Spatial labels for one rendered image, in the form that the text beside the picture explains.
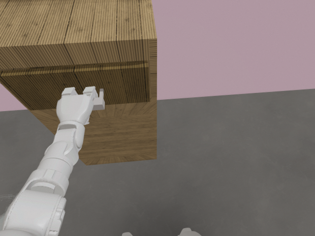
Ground robot left upper arm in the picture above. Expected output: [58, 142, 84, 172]
[0, 190, 66, 236]

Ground drawer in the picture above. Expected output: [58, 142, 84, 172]
[0, 60, 150, 111]

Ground left robot hand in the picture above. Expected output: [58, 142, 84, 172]
[56, 86, 98, 125]

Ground cabinet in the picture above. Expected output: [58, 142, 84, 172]
[0, 0, 157, 166]

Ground handle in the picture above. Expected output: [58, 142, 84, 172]
[58, 88, 105, 111]

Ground robot left forearm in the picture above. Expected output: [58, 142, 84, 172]
[2, 121, 85, 230]

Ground robot right shin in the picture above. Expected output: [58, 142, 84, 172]
[181, 228, 191, 233]

